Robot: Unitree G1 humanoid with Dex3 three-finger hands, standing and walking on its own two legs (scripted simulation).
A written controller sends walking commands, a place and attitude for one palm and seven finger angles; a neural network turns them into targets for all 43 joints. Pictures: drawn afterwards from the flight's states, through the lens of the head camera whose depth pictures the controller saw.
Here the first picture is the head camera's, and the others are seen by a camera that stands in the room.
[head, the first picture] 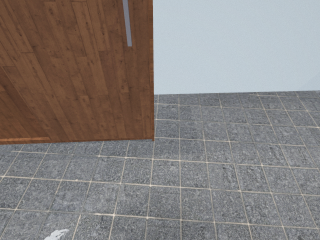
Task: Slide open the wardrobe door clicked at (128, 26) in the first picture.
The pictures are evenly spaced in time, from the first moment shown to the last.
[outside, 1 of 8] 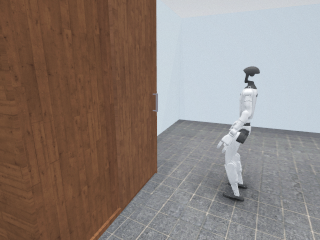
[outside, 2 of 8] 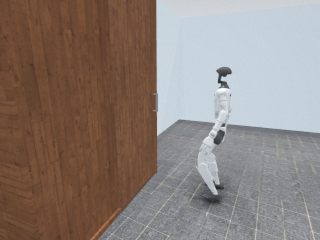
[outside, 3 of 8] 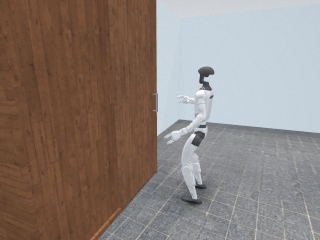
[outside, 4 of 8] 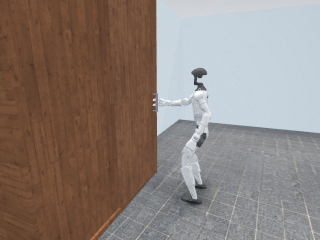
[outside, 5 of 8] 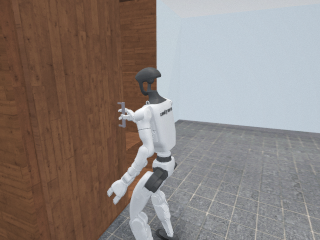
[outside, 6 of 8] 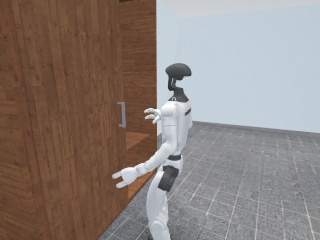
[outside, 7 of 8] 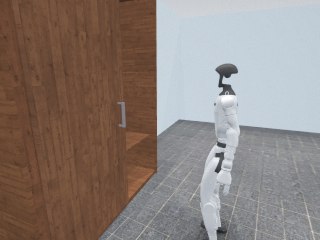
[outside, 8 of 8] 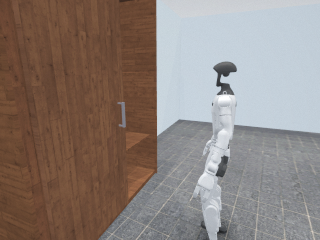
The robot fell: no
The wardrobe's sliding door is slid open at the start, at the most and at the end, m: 0.00 0.66 0.66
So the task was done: yes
